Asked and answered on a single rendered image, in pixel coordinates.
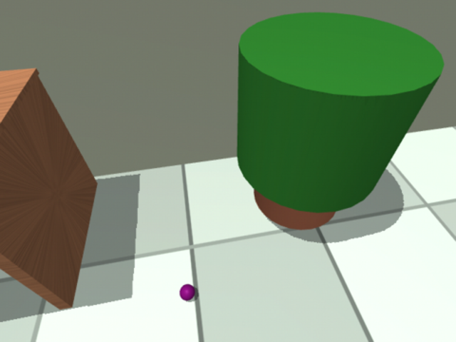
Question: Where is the desk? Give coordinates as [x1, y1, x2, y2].
[0, 68, 98, 310]

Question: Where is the potted plant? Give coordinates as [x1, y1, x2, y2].
[237, 12, 444, 230]

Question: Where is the ball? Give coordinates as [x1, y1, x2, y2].
[180, 284, 195, 301]

